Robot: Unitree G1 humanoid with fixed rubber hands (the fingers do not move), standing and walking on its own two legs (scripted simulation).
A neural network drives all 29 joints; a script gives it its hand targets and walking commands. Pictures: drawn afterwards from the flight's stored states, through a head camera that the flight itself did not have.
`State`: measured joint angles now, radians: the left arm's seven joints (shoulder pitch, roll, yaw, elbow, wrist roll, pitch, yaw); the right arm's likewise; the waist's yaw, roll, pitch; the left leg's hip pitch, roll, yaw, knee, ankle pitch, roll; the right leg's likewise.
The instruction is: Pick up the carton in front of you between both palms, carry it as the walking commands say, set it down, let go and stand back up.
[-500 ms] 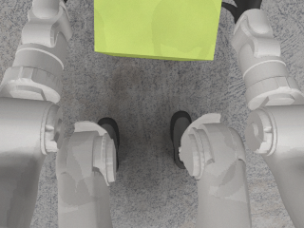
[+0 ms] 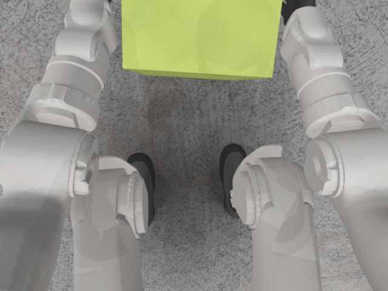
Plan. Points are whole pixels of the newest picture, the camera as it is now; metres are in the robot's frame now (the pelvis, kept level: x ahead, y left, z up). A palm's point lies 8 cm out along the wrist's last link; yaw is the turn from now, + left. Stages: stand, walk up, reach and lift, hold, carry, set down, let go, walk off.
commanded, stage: reach and lift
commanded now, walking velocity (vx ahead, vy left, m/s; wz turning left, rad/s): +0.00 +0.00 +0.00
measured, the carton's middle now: (196, 19) +0.53 -0.03 -0.25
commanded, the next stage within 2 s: none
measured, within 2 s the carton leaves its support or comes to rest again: leaves its support in 0.26 s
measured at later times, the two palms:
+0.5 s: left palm out of the picture +0.55 +0.11 -0.10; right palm out of the picture +0.52 -0.18 -0.09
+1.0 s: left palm out of the picture +0.50 +0.12 +0.08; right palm out of the picture +0.48 -0.18 +0.08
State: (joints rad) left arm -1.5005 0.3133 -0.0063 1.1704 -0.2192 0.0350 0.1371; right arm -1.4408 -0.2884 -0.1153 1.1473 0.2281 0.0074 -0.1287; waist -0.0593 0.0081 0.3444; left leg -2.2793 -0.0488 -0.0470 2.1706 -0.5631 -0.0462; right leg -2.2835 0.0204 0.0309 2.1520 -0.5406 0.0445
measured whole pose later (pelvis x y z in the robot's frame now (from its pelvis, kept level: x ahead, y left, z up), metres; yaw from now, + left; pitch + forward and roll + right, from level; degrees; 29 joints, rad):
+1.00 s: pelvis +0.01 +0.00 +0.13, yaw +0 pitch +43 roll +0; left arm -1.03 -0.02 0.47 0.71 0.23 0.36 0.04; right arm -0.99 0.01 -0.50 0.66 -0.23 0.38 -0.04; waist -0.03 0.02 -0.20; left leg -1.96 -0.12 -0.09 1.71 -0.50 -0.06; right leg -1.98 0.09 0.09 1.70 -0.47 0.07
